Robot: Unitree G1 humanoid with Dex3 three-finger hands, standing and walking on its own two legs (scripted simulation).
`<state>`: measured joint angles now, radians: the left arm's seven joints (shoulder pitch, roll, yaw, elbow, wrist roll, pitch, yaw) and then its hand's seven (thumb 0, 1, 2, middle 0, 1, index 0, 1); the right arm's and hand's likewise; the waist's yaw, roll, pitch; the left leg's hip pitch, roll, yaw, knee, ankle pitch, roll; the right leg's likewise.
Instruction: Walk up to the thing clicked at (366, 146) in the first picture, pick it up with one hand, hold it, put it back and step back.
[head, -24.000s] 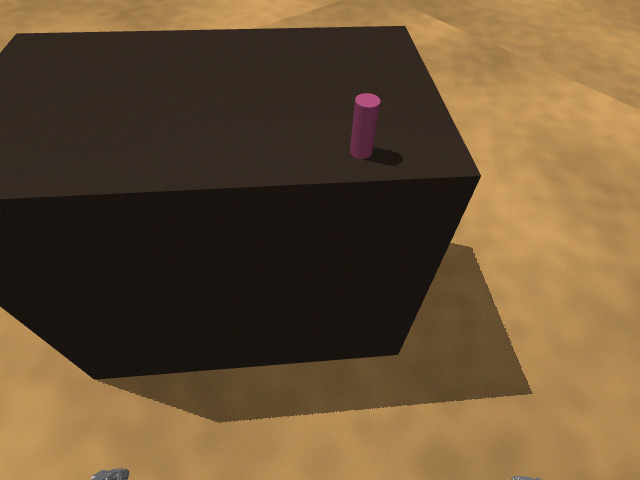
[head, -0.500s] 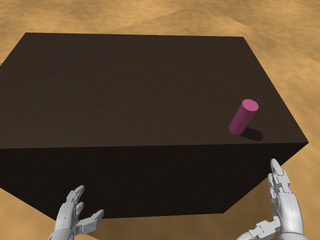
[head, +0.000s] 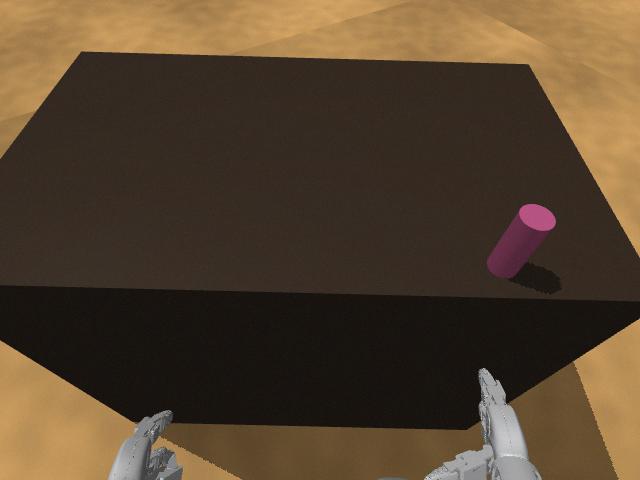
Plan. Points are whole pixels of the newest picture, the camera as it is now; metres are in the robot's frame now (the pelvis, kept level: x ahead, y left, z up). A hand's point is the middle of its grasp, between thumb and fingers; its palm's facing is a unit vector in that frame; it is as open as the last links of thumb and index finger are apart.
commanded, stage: home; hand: right
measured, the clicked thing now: (518, 243) +0.36 -0.24 +0.08
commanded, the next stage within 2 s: stand in 1.88 s
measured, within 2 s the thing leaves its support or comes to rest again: neither
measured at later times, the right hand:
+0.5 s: hand out of the picture +0.09 -0.27 -0.14, palm faces -0.07 +0.92 -0.39, open 17.4 cm
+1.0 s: hand out of the picture +0.05 -0.28 -0.15, palm faces -0.12 +0.93 -0.34, open 17.3 cm
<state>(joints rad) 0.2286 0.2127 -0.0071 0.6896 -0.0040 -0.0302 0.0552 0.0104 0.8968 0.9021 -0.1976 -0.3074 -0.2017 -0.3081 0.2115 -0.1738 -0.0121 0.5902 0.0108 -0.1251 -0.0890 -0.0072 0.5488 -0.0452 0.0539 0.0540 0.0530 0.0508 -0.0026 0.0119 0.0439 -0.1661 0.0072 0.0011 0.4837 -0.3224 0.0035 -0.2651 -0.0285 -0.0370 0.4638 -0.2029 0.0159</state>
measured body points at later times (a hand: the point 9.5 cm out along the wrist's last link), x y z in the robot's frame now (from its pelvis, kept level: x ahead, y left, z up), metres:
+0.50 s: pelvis +0.00 -0.01 +0.00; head +0.00 +0.00 +0.45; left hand +0.09 +0.30 -0.12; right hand +0.09 -0.31 -0.11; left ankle -0.04 +0.12 -0.74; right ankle +0.03 -0.13 -0.74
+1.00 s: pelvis -0.02 -0.04 +0.01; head -0.02 -0.04 +0.46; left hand +0.03 +0.27 -0.12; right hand +0.06 -0.33 -0.13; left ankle -0.04 +0.12 -0.74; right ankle +0.03 -0.13 -0.74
